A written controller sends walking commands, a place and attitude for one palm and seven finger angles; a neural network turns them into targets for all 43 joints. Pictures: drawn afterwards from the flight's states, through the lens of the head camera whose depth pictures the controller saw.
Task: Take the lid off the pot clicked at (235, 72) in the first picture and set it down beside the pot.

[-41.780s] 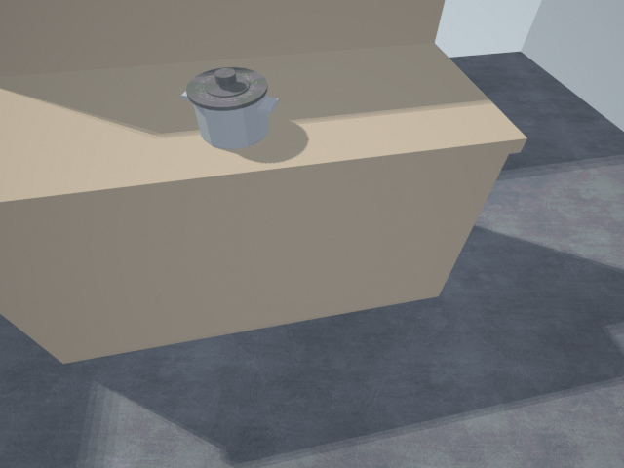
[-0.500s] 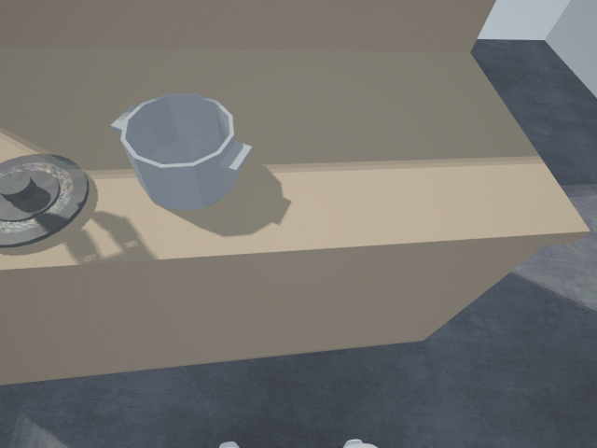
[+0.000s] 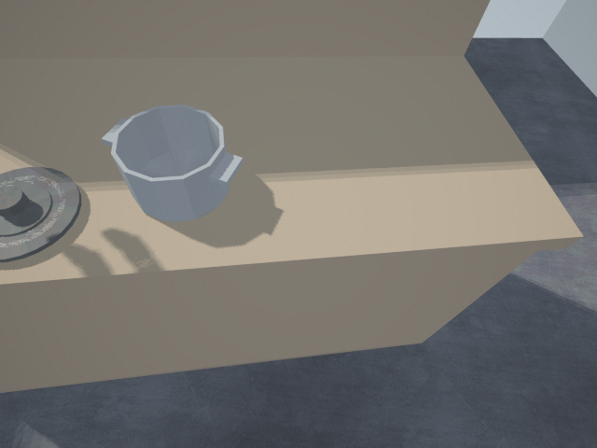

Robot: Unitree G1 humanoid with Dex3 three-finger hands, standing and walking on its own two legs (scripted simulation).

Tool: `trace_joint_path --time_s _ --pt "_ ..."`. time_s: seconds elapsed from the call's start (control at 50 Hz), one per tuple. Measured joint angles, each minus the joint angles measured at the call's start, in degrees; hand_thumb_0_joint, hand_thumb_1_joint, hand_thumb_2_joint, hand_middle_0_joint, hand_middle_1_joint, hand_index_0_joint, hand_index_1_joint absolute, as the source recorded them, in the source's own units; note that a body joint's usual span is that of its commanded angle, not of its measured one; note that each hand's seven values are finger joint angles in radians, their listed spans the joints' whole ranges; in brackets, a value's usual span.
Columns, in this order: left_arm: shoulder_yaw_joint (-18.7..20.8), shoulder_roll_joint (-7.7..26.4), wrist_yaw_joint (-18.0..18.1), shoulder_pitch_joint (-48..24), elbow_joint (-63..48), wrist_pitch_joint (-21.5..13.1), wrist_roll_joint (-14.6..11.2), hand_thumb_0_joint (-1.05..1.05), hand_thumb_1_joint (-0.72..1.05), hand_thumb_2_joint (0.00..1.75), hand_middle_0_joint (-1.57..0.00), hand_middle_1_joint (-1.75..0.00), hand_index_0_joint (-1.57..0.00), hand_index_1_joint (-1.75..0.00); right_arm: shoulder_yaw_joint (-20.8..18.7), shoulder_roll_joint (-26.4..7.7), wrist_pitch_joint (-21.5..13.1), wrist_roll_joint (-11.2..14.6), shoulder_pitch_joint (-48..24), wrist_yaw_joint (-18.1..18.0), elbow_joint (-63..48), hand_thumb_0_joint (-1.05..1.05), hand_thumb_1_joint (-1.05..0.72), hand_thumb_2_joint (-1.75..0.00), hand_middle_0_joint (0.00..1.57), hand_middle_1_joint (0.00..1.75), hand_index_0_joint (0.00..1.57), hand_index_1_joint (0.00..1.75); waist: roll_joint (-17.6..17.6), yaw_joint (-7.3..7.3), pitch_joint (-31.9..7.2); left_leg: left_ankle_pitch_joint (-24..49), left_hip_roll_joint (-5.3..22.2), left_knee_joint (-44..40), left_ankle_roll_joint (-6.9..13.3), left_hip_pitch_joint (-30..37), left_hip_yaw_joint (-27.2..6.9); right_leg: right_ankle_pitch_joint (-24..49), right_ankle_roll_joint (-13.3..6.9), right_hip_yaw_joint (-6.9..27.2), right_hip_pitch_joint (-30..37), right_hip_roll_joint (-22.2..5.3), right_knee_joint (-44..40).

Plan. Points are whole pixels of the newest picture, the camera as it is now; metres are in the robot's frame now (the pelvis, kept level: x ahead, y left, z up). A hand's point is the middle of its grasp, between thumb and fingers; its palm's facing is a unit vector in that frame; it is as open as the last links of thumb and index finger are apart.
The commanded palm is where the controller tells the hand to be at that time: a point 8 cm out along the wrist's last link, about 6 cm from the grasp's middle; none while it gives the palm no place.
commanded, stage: draw the hand back to the body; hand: left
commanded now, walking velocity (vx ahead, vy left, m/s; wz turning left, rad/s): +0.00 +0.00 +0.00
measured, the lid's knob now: (9, 201) +0.47 +0.39 +0.02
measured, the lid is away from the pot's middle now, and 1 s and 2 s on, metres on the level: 0.24 0.24 0.24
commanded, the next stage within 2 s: none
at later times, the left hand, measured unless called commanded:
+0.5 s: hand out of the picture +0.42 +0.38 +0.18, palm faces -0.30 -0.12 -0.95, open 11.0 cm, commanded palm +0.40 +0.37 +0.24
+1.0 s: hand out of the picture +0.40 +0.31 +0.22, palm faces +0.55 -0.80 -0.24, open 10.4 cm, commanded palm +0.33 +0.33 +0.23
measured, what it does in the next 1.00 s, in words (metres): stands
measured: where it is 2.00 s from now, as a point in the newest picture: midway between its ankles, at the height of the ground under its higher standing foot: outside the picture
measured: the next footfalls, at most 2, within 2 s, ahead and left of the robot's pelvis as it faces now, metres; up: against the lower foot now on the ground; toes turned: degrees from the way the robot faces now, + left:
none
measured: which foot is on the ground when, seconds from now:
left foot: down 0.00-1.00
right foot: down 0.00-1.00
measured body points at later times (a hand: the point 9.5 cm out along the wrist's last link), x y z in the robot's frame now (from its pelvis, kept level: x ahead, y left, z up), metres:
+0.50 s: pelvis +0.01 -0.01 +0.00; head +0.07 +0.00 +0.45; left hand +0.44 +0.38 +0.23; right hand +0.07 -0.28 -0.12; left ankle -0.01 +0.09 -0.72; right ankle +0.00 -0.18 -0.72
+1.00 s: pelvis +0.02 -0.03 +0.02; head +0.04 -0.03 +0.47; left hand +0.37 +0.35 +0.23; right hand +0.15 -0.29 -0.08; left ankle -0.01 +0.09 -0.72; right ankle +0.00 -0.18 -0.72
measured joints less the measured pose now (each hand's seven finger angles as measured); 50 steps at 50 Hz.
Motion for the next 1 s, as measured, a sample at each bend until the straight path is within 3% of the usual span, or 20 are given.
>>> trace_joint_path --time_s 0.14,0.22,0.5,0.6,0.64,0.68,0.7,0.74,0.78,0.84,1.0 --pt "0.11 0.33 -0.40 0.56 0.10 0.66 0.62 0.00 0.06 0.51 -0.32 -0.95 -0.31 -0.94 -0.26 0.03 0.71 -0.04 -0.25 0.47 -0.41 0.00 -0.90 -0.90 0.20 0.30 0.20 0.30 -0.05 0.17 0.60 0.22 0.02 -0.87 -0.17 0.37 0.06 0.07 -0.08 0.05 0.21 0.04 -0.57" --pt "2.21 -0.08 0.01 2.53 -2.38 0.03 0.27 0.00 0.06 0.51 -0.32 -0.95 -0.32 -0.94 -0.73 0.25 1.27 -0.16 -0.06 0.92 -0.76 0.00 -0.90 -0.90 0.20 0.30 0.20 0.30 -0.14 0.46 0.19 0.31 0.00 -1.34 -0.31 0.64 -0.02 0.02 -0.12 -0.05 0.41 0.03 -0.83" --pt "6.78 -3.90 0.58 16.95 -16.06 -1.02 -3.64 0.00 0.06 0.51 -0.32 -0.95 -0.32 -0.94 -1.59 0.70 3.91 -0.40 -4.08 2.97 -3.84 0.00 -0.90 -0.90 0.20 0.30 0.20 0.30 0.68 2.43 0.37 0.72 -0.49 -2.43 -0.51 3.66 -0.57 -0.39 -0.20 -0.63 3.29 -0.41 -0.95" --pt "5.79 -5.95 0.40 20.76 -20.44 -0.34 -5.34 0.00 0.06 0.51 -0.32 -0.95 -0.32 -0.94 -1.54 0.80 3.92 -0.47 -6.21 3.25 -4.87 0.00 -0.90 -0.90 0.20 0.30 0.20 0.30 0.92 3.78 0.68 1.30 -0.83 -3.01 -0.59 4.96 -1.10 -0.26 -0.30 -1.17 4.71 -0.69 -1.17" --pt "9.71 -8.86 5.47 21.66 -20.07 -0.46 -21.64 0.00 0.06 0.51 -0.32 -0.95 -0.32 -0.94 -1.63 1.04 2.24 -0.42 -5.72 2.73 -6.47 0.00 -0.90 -0.90 0.20 0.30 0.20 0.30 0.70 5.39 2.50 1.59 -0.89 -3.87 -0.76 7.18 -0.92 -0.20 -1.00 -1.03 6.60 -0.71 -1.50" --pt "12.35 -12.55 12.40 23.22 -21.13 -1.08 -34.71 0.00 0.06 0.51 -0.32 -0.95 -0.32 -0.94 -0.71 1.33 0.23 -0.51 -5.11 2.04 -7.30 0.00 -0.90 -0.90 0.20 0.30 0.20 0.30 0.14 6.86 3.97 2.00 -0.90 -5.30 -0.99 9.74 -0.61 -0.07 -1.64 -0.77 8.68 -0.69 -2.20" --pt "13.55 -14.33 15.42 23.98 -21.61 -1.32 -39.93 0.00 0.06 0.51 -0.32 -0.95 -0.32 -0.94 -0.12 1.59 -0.62 -0.63 -5.00 1.71 -7.27 0.00 -0.90 -0.90 0.20 0.30 0.20 0.30 -0.29 7.33 4.28 2.21 -0.85 -5.98 -1.11 10.76 -0.47 0.05 -1.51 -0.64 9.53 -0.66 -2.63" --pt "16.51 -17.32 20.34 25.82 -23.38 -1.33 -47.22 0.00 0.06 0.51 -0.32 -0.95 -0.32 -0.94 0.99 2.22 -2.19 -1.03 -5.15 1.33 -6.68 0.00 -0.90 -0.90 0.20 0.30 0.20 0.30 -1.24 7.72 4.53 2.52 -0.55 -7.18 -1.42 12.61 -0.19 0.39 -1.14 -0.38 11.09 -0.37 -3.60" --pt "19.30 -19.54 24.37 28.15 -26.20 -1.04 -51.73 0.00 0.06 0.51 -0.32 -0.94 -0.32 -0.94 1.53 2.77 -3.94 -1.61 -5.21 1.14 -6.16 0.00 -0.90 -0.90 0.20 0.30 0.20 0.30 -1.90 7.64 4.57 2.66 -0.09 -8.27 -1.81 14.43 0.06 0.73 -1.15 -0.17 12.78 0.08 -4.77" --pt "21.60 -22.48 28.79 31.73 -30.74 -0.97 -56.07 0.00 0.08 0.52 -0.32 -0.93 -0.31 -0.92 1.32 2.91 -6.88 -2.43 -4.81 1.20 -5.40 0.00 -0.90 -0.90 0.20 0.30 0.20 0.30 -1.92 7.57 4.45 2.77 0.43 -9.93 -2.31 17.25 0.33 1.14 -1.52 0.01 15.55 0.62 -6.70" --pt "25.93 -26.24 32.81 42.07 -39.83 -0.56 -61.05 0.00 0.20 0.58 -0.30 -0.84 -0.29 -0.83 -0.44 1.28 -10.07 -3.63 -5.11 2.01 -2.74 0.00 -0.90 -0.90 0.20 0.30 0.20 0.30 -0.27 7.58 4.39 3.45 0.80 -13.97 -2.93 22.66 1.20 1.23 -1.80 0.67 19.91 1.05 -9.23"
